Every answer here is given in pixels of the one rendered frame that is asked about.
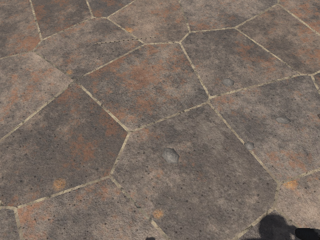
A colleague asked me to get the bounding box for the right robot hand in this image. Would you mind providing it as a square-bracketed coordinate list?
[295, 228, 320, 240]

